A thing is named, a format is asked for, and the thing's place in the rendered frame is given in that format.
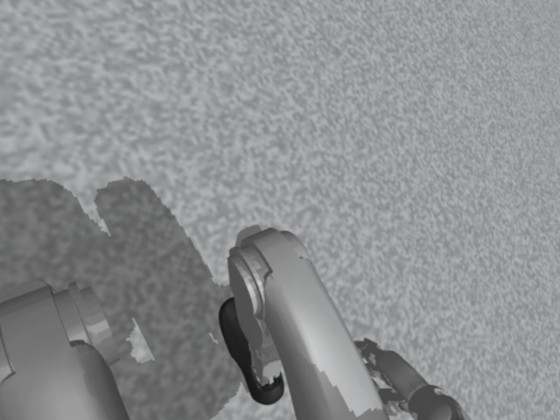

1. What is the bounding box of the right robot foot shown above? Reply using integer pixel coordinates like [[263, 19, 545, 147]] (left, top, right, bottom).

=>
[[219, 297, 284, 405]]

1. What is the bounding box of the right robot arm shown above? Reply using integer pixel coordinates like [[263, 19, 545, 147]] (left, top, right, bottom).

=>
[[408, 385, 472, 420]]

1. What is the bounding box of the right robot hand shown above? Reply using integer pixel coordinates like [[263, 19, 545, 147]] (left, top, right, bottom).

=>
[[354, 338, 429, 417]]

